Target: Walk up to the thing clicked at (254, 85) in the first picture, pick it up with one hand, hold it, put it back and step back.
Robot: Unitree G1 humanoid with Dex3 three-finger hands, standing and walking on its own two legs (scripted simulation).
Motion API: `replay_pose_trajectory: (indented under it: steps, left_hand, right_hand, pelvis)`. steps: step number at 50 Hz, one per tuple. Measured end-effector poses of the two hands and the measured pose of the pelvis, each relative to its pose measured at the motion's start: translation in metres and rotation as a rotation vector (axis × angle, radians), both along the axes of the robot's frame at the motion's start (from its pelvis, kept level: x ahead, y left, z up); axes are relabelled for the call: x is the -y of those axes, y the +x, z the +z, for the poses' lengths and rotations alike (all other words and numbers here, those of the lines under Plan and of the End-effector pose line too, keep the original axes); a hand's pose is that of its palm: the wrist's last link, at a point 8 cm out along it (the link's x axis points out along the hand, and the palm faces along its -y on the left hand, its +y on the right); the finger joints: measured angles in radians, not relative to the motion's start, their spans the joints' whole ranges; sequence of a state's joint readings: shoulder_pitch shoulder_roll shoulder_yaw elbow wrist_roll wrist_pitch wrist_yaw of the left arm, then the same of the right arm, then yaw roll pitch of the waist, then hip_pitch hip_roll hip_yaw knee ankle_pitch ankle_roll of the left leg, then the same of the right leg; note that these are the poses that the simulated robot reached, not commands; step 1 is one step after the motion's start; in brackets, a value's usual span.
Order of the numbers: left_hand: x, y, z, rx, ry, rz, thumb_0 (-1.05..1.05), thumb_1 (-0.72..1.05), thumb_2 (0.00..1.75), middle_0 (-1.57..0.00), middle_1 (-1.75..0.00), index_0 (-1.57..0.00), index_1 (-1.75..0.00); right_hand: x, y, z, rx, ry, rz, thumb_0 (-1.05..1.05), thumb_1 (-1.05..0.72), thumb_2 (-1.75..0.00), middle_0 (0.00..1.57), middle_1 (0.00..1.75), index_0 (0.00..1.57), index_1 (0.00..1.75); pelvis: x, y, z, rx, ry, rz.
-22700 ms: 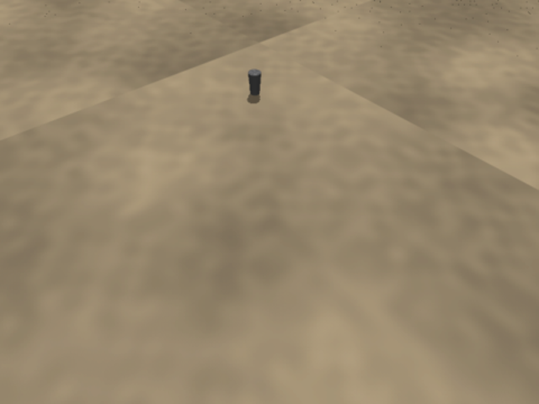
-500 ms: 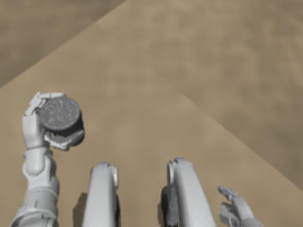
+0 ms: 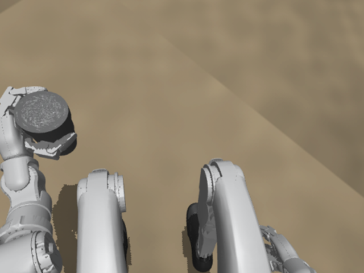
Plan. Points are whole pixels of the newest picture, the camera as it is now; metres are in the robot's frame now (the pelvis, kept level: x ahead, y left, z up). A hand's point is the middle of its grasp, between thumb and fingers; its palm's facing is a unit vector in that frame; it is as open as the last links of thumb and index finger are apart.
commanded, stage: crouch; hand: left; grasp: from the side
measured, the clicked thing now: (53, 129) +0.42 +0.24 -0.09
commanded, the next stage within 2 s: lower in 0.54 s
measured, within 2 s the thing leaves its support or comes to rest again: neither
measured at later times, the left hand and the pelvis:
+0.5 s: hand (55, 132) +0.43 +0.25 -0.13, palm faces +0.23 -0.97 -0.02, open 11.4 cm; pelvis +0.00 +0.01 -0.05, yaw -3 degrees
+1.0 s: hand (64, 138) +0.43 +0.25 -0.19, palm faces +0.23 -0.97 +0.00, open 11.4 cm; pelvis -0.01 +0.01 -0.07, yaw -6 degrees
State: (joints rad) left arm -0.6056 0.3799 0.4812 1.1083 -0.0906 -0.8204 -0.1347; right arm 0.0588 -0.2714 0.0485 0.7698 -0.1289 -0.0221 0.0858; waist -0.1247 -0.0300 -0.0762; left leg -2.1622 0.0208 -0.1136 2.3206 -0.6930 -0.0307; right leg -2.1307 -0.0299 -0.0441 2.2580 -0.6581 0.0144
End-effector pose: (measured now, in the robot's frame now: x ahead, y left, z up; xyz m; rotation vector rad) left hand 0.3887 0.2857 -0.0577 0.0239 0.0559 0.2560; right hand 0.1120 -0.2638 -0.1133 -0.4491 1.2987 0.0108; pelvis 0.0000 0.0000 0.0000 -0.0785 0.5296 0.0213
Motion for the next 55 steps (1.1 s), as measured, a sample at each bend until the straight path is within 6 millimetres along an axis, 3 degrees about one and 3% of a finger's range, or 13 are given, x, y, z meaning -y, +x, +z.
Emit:
replay_pose_trajectory:
  steps: [13, 35, 55]
  left_hand:
    - [-0.005, 0.008, -0.045, -0.006, -0.009, -0.019, 0.03, -0.50, 1.07, -0.70, -1.01, -0.59, -1.02]
    - [-0.011, 0.011, -0.087, -0.001, -0.020, -0.030, 0.03, -0.50, 1.07, -0.70, -1.00, -0.59, -1.01]
    - [-0.013, 0.014, -0.145, -0.014, -0.033, -0.007, 0.03, -0.50, 1.07, -0.71, -0.99, -0.60, -1.00]
  right_hand:
    - [0.006, -0.021, -0.017, -0.065, -0.052, 0.023, 0.00, -0.93, -0.92, 0.20, 0.30, 0.20, 0.30]
    - [0.002, -0.003, -0.023, -0.081, -0.098, 0.138, 0.00, -0.93, -0.92, 0.20, 0.30, 0.20, 0.30]
    - [0.000, -0.009, -0.010, -0.131, -0.192, 0.272, 0.00, -0.94, -0.91, 0.20, 0.30, 0.20, 0.30]
  pelvis:
    - [-0.003, -0.003, -0.031, 0.045, -0.032, -0.017]
    - [-0.008, -0.001, -0.051, 0.095, -0.077, -0.031]
    - [-0.015, -0.008, -0.068, 0.188, -0.137, -0.061]
